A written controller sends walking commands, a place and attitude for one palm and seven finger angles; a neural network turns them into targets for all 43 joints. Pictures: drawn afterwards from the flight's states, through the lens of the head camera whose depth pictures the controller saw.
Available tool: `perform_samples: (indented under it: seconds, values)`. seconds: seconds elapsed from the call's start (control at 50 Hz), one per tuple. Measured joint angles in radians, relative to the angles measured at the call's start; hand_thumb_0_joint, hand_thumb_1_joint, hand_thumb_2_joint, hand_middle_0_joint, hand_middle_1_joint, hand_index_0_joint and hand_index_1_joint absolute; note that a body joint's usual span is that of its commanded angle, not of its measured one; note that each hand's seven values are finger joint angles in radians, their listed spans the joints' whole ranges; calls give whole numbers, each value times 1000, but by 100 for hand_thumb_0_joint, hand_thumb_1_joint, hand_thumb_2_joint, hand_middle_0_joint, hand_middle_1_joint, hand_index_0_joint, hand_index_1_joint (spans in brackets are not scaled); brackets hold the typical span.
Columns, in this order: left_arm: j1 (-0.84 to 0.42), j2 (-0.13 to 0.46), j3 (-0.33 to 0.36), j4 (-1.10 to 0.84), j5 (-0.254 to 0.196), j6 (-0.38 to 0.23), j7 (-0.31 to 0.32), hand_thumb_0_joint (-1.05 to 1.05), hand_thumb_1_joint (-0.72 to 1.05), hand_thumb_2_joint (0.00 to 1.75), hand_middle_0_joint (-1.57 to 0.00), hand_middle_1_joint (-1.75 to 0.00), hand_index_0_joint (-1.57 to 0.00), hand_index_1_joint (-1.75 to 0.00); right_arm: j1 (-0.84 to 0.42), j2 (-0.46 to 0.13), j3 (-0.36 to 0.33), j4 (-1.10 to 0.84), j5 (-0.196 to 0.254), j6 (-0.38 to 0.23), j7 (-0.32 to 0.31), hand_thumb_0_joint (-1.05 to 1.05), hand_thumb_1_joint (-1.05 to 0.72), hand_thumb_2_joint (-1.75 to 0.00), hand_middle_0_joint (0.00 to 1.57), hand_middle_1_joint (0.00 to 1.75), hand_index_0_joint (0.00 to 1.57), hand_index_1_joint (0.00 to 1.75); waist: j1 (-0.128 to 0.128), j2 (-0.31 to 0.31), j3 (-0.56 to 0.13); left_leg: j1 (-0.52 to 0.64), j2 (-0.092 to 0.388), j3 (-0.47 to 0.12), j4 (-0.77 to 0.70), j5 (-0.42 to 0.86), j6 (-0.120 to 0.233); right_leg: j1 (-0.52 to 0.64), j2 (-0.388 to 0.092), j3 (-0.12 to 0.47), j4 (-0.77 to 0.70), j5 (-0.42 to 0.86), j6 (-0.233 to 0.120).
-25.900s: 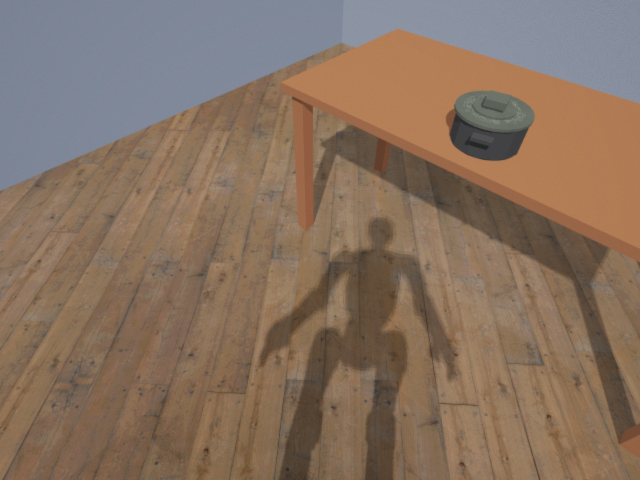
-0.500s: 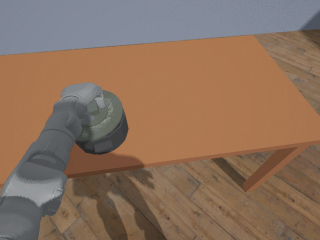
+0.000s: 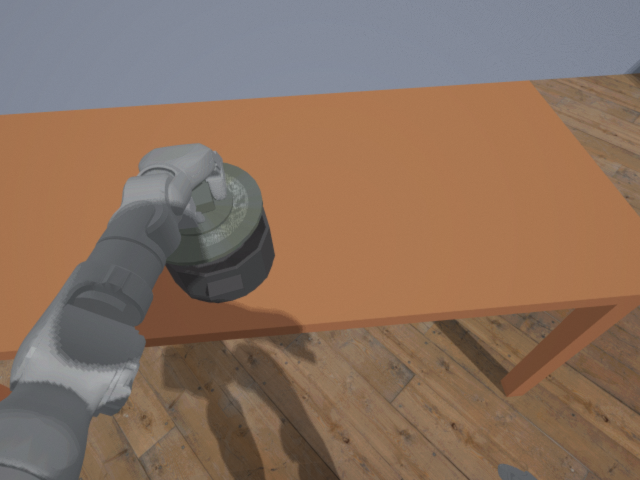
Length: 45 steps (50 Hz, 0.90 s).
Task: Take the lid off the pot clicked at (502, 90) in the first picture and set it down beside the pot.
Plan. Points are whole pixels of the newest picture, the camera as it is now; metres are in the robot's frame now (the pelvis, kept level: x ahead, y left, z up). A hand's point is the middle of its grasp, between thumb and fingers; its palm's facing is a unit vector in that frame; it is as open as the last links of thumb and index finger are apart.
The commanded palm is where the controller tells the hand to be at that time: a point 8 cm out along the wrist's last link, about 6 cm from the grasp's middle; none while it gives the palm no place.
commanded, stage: lift the lid straight up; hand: left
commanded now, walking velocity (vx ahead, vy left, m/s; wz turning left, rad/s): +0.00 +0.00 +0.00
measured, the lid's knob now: (192, 197) +0.49 +0.18 +0.07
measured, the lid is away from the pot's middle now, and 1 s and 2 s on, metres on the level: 0.01 0.01 0.12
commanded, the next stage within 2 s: move the lid sideways beside the pot in 1.00 s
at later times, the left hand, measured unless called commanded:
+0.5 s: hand (188, 174) +0.47 +0.16 +0.13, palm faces -0.32 -0.08 -0.94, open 7.4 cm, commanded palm +0.47 +0.17 +0.21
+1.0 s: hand (181, 158) +0.47 +0.16 +0.16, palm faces -0.31 -0.06 -0.95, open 7.3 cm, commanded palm +0.47 +0.17 +0.23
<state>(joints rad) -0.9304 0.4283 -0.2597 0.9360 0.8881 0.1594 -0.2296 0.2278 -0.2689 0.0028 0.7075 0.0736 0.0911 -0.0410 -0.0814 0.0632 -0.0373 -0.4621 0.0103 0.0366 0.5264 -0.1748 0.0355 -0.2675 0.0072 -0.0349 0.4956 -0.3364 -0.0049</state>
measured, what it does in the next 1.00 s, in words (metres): stands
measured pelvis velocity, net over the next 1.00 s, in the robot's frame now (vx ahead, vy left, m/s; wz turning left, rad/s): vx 0.00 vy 0.00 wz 0.01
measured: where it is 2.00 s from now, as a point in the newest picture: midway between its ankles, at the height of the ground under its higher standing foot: outside the picture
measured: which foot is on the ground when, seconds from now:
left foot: down 0.00-1.00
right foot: down 0.00-1.00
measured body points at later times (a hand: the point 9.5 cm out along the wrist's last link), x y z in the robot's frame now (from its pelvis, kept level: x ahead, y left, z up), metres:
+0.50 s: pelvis +0.00 +0.00 +0.00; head +0.04 -0.02 +0.45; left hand +0.49 +0.17 +0.18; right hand +0.08 -0.27 -0.13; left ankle +0.05 +0.10 -0.73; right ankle -0.06 -0.12 -0.73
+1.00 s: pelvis +0.00 +0.00 +0.00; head +0.03 -0.02 +0.45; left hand +0.48 +0.16 +0.21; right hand +0.11 -0.26 -0.13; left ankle +0.05 +0.10 -0.73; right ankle -0.06 -0.12 -0.73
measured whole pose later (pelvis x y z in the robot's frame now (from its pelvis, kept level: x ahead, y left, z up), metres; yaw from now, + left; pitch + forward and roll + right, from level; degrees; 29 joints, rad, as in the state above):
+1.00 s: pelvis +0.00 +0.00 +0.00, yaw +1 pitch +5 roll -1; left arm -1.09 0.45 -0.28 0.93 0.90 0.22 -0.37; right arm 0.22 -0.27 0.01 0.70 0.07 0.07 -0.03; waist -0.07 0.07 -0.03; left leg -0.42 0.00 0.03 0.48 -0.15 0.04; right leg -0.23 0.00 -0.04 0.46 -0.32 0.00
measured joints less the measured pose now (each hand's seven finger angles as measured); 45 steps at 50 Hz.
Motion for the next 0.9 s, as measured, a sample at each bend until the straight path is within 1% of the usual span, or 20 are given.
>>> perform_samples:
  seconds: [0.24,0.34,0.48,0.52,0.62,0.78,0.9]
  values:
    - [-48,7,20,19,3,19,-32,1,21,86,-43,-95,-66,-105,26,-6,2,15,-5,-9,-1,1,-91,-90,20,30,20,30,-13,8,1,16,1,5,-18,7,-1,12,1,5,-15,7,0]
    - [-57,22,36,13,10,19,-53,1,21,86,-43,-95,-66,-105,31,-8,0,12,-8,-15,-3,1,-91,-90,20,30,20,30,-19,7,3,23,3,8,-26,9,-1,18,2,9,-25,12,-1]
    - [-70,34,40,5,11,20,-73,1,21,86,-43,-95,-67,-105,28,-12,-3,10,-8,-17,0,1,-91,-90,20,30,20,30,-17,5,1,33,2,10,-32,7,-1,29,1,11,-34,13,0]
    - [-76,35,26,-1,12,26,-80,1,21,86,-43,-95,-67,-105,27,-12,-6,7,-7,-20,2,1,-91,-90,20,30,20,30,-14,4,0,34,0,9,-33,7,-1,31,0,10,-35,11,0]
    - [-69,36,30,-45,9,21,-92,1,21,86,-43,-95,-67,-105,16,-12,-11,-2,-9,-18,11,1,-91,-90,20,30,20,30,-6,6,0,42,-4,7,-36,7,1,39,-4,8,-36,10,1]
    - [-115,17,-7,-31,3,53,-109,1,21,86,-43,-95,-67,-105,-16,-8,-1,-6,-4,-12,19,1,-91,-90,20,30,20,30,5,8,4,45,-11,-3,-38,13,2,45,-8,-3,-33,9,2]
    - [-154,18,-8,3,4,61,-124,1,21,86,-43,-95,-67,-105,-26,-2,12,-3,-5,-21,12,1,-91,-90,20,30,20,30,6,7,6,46,-13,-6,-47,22,1,43,-9,-6,-36,13,2]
